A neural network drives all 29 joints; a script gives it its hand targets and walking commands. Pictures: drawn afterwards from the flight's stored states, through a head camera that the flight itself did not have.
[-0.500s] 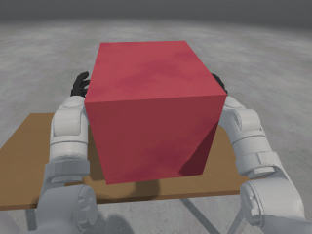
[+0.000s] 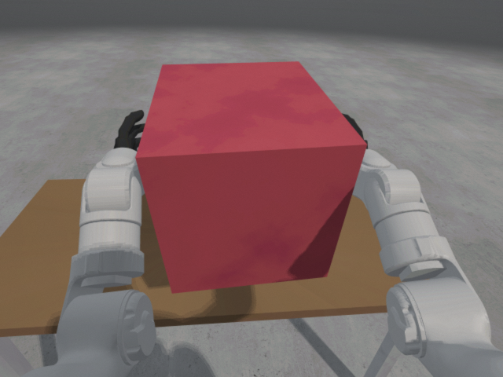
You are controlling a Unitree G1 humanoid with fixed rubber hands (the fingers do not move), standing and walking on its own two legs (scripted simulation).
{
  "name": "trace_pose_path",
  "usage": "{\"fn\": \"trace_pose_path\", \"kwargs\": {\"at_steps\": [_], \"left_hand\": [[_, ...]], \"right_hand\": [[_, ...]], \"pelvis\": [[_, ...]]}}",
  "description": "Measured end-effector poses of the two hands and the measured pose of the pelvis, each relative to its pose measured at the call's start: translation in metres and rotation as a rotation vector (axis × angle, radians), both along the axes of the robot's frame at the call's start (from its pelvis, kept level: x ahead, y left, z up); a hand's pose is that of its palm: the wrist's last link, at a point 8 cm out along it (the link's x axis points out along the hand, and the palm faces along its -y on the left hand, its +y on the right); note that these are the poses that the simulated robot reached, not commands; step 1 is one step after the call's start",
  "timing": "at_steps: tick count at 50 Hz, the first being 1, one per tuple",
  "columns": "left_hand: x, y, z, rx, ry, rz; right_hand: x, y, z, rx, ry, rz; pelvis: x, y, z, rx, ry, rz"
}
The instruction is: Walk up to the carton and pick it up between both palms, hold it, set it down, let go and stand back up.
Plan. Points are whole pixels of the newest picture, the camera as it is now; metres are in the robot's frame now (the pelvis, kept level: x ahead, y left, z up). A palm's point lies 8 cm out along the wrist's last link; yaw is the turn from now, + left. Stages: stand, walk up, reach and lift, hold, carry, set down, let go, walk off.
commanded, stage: hold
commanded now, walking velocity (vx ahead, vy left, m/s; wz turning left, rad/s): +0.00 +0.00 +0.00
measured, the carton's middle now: (241, 166) +0.42 +0.00 +0.21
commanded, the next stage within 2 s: none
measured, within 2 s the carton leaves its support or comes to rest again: neither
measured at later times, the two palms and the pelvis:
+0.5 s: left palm (131, 161) +0.38 +0.17 +0.24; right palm (356, 162) +0.37 -0.18 +0.24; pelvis +0.00 +0.00 +0.00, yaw +0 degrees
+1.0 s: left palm (130, 161) +0.38 +0.17 +0.25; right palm (355, 162) +0.37 -0.17 +0.24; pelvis +0.00 +0.00 +0.00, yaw +0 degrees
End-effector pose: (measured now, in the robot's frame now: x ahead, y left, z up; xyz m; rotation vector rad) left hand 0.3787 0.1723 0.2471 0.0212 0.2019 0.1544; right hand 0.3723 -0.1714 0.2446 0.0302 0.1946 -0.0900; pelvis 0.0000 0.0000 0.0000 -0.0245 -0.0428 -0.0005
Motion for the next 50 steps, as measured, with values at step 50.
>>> {"fn": "trace_pose_path", "kwargs": {"at_steps": [50], "left_hand": [[-0.0036, -0.0034, -0.0016, -0.003, -0.008, -0.003]], "right_hand": [[-0.003, -0.0035, -0.0032, 0.003, -0.007, -0.001]], "pelvis": [[0.001, -0.0024, 0.0, 0.002, -0.013, -0.002]]}}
